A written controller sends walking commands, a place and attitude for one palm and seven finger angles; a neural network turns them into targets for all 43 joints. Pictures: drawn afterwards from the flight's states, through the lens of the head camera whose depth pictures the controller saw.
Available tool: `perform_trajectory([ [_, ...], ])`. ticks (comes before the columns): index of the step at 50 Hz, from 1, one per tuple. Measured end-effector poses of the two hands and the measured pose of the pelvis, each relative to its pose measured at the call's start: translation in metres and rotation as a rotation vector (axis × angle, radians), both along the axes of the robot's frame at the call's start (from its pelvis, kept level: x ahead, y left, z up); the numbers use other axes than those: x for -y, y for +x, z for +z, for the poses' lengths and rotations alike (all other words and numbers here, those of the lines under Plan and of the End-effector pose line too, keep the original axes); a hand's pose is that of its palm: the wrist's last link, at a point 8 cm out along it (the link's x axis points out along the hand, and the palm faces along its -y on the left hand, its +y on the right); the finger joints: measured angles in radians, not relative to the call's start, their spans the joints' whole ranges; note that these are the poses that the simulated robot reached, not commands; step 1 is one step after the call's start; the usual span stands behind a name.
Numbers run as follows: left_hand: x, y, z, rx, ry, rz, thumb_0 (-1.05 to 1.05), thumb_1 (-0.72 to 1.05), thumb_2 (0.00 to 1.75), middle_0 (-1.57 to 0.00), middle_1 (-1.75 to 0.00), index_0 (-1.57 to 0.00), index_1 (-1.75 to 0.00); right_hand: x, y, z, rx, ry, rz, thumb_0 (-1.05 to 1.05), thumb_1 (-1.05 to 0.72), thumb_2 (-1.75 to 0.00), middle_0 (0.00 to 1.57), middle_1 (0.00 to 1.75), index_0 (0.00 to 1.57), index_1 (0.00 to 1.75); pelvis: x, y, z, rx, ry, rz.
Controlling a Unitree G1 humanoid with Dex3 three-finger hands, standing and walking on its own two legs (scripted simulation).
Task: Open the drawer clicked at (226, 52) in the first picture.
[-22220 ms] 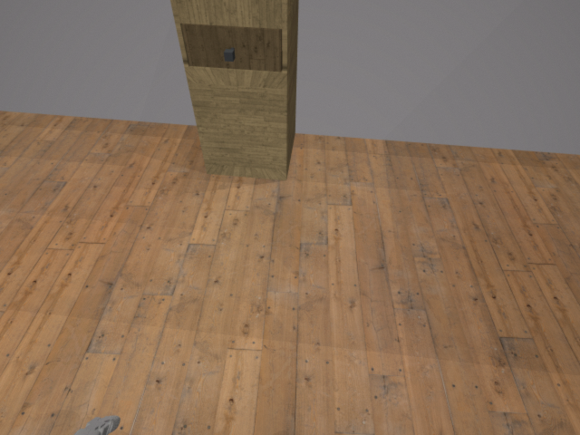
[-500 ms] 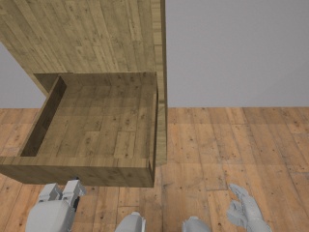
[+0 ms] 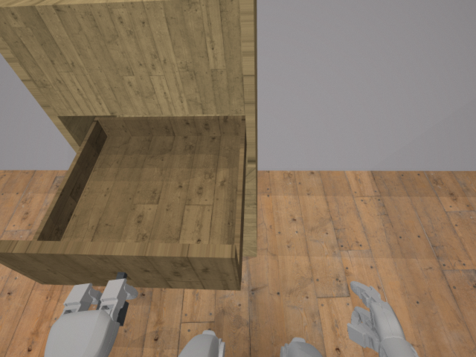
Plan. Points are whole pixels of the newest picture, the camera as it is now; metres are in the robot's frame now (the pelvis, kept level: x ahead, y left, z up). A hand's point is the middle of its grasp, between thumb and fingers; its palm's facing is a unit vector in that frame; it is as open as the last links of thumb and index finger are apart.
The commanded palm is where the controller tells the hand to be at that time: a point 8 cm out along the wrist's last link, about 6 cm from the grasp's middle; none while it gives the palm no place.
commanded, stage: lift the hand off the handle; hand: left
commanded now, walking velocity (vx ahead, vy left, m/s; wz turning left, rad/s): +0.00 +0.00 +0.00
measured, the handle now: (115, 298) +0.21 +0.22 +0.00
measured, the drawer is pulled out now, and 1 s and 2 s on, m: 0.30 0.30 0.30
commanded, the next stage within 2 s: none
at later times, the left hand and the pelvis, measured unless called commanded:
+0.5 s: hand (102, 325) +0.17 +0.22 +0.01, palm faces -0.03 -0.13 -0.99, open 13.8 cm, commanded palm +0.15 +0.22 +0.06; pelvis +0.01 +0.01 +0.02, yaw +0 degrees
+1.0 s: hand (90, 324) +0.16 +0.23 +0.04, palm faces -0.03 -0.16 -0.99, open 13.8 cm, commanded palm +0.14 +0.22 +0.10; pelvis +0.02 +0.01 +0.03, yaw -1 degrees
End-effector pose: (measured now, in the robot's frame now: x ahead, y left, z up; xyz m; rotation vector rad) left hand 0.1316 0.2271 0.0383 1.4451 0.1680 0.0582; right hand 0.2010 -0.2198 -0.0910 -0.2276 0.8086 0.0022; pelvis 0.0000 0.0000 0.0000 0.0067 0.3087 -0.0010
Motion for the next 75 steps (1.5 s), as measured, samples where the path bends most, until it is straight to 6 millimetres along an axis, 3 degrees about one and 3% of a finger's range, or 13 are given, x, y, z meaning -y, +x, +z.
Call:
perform_trajectory([
  [14,-0.001,0.009,-0.002,0.023,0.011,-0.009,0.00,-0.49,0.30,-0.32,-1.20,-0.32,-1.21,-0.008,-0.005,-0.003,-0.005,0.007,0.012,0.01,-0.91,-0.90,0.20,0.30,0.20,0.30,-0.004,-0.003,-0.002,0.000,-0.006,0.004],
  [22,-0.001,0.018,0.019,0.051,0.009,0.024,0.00,-0.49,0.30,-0.32,-1.20,-0.33,-1.20,-0.007,-0.010,0.008,-0.009,0.025,-0.019,0.01,-0.91,-0.90,0.20,0.30,0.20,0.30,-0.006,0.003,0.010,0.028,-0.007,0.000],
  [34,-0.001,0.014,0.030,-0.001,-0.015,0.016,0.00,-0.49,0.30,-0.32,-1.20,-0.32,-1.20,0.000,-0.002,0.031,0.005,-0.004,-0.004,0.01,-0.91,-0.90,0.20,0.30,0.20,0.30,-0.006,0.013,0.025,0.056,-0.008,-0.002],
  [50,-0.004,0.013,0.055,0.029,-0.029,0.027,0.00,-0.49,0.30,-0.31,-1.20,-0.32,-1.20,-0.017,0.018,0.041,0.043,0.043,0.025,0.01,-0.91,-0.90,0.20,0.30,0.20,0.30,-0.012,0.021,0.032,0.077,-0.009,-0.010],
  [60,0.000,0.016,0.069,0.064,-0.025,-0.006,0.00,-0.49,0.30,-0.32,-1.20,-0.32,-1.20,-0.025,0.018,0.045,0.056,0.075,0.039,0.01,-0.91,-0.90,0.20,0.30,0.20,0.30,-0.015,0.022,0.035,0.091,-0.008,-0.019],
  [75,0.000,0.011,0.090,0.080,-0.025,0.015,0.00,-0.49,0.30,-0.32,-1.20,-0.32,-1.20,-0.020,0.013,0.058,0.074,0.078,0.031,0.01,-0.91,-0.90,0.20,0.30,0.20,0.30,-0.013,0.020,0.045,0.135,-0.006,-0.021],
])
